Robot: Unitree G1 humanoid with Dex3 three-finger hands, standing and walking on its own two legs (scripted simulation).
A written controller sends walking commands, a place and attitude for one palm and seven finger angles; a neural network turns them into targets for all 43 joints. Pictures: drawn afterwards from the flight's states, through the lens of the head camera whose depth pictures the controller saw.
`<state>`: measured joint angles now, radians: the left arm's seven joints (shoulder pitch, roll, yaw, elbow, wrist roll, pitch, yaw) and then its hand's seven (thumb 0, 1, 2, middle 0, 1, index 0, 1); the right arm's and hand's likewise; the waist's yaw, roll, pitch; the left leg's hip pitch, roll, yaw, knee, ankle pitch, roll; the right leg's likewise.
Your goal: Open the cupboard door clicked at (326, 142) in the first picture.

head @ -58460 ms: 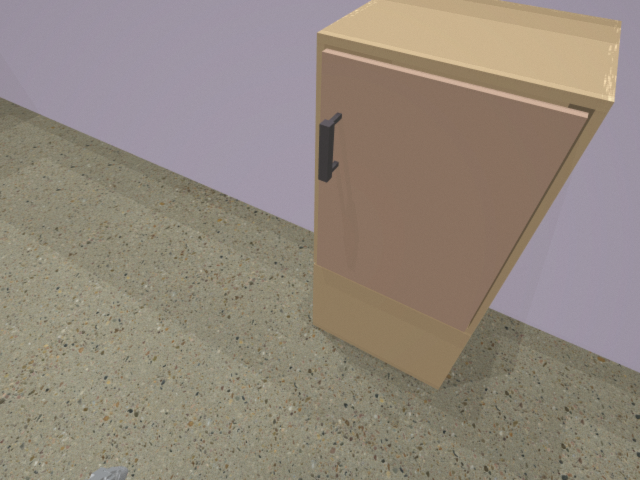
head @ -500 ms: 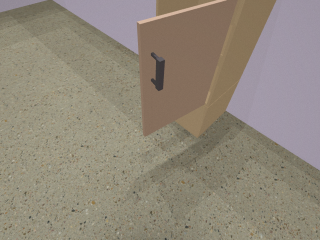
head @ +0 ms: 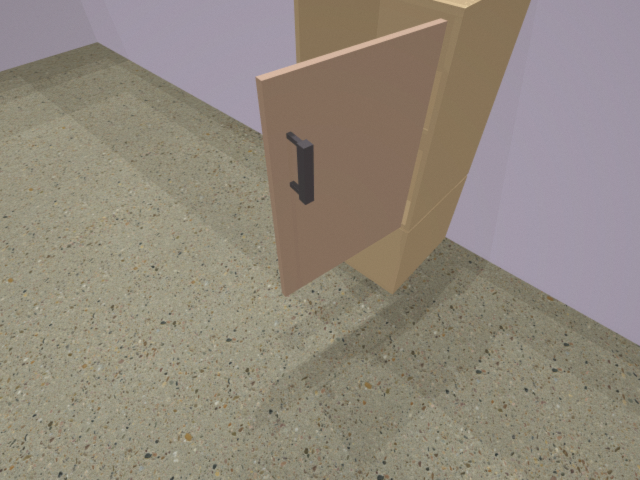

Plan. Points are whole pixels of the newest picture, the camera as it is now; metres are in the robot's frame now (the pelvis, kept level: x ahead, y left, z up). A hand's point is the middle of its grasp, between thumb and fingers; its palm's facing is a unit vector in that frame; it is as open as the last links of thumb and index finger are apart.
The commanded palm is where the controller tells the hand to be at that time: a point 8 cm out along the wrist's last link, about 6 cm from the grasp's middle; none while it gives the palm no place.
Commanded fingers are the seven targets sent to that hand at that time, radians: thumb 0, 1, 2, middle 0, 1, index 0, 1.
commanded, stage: let the arm hang, fingers relaxed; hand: left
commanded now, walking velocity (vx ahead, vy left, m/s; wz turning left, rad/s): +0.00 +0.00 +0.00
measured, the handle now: (299, 168) +0.63 +0.07 +0.03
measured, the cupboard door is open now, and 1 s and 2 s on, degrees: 79 79 79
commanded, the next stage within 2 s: look to check the result in 0.16 s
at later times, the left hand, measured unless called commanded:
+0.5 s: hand out of the picture +0.00 +0.18 -0.18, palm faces +0.03 -0.98 -0.19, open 7.4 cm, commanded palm none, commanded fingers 0.00 0.90 0.90 -0.20 -0.30 -0.20 -0.30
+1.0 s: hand out of the picture +0.04 +0.19 -0.17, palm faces +0.02 -0.98 -0.21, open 7.4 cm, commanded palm none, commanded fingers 0.00 0.90 0.90 -0.20 -0.30 -0.20 -0.30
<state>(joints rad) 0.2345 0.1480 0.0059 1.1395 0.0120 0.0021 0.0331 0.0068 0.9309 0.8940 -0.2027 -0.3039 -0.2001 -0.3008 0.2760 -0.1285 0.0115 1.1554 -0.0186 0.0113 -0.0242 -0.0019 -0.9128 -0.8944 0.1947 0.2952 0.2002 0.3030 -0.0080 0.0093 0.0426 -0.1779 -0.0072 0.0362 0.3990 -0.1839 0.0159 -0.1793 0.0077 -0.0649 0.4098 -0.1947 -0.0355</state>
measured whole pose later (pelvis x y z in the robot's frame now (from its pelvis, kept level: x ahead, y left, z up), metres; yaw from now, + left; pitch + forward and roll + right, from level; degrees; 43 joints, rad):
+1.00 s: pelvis +0.02 +0.01 +0.00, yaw +0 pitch -2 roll +0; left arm 0.22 0.18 0.01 1.15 0.01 -0.01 0.02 0.00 0.91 0.89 -0.20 -0.30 -0.20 -0.30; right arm 0.22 -0.18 0.00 1.15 -0.02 0.00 -0.03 0.00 -0.91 -0.89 0.19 0.30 0.20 0.30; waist 0.00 0.00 0.06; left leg -0.14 -0.02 0.04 0.36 -0.19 0.03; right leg -0.14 0.00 -0.06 0.36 -0.20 -0.02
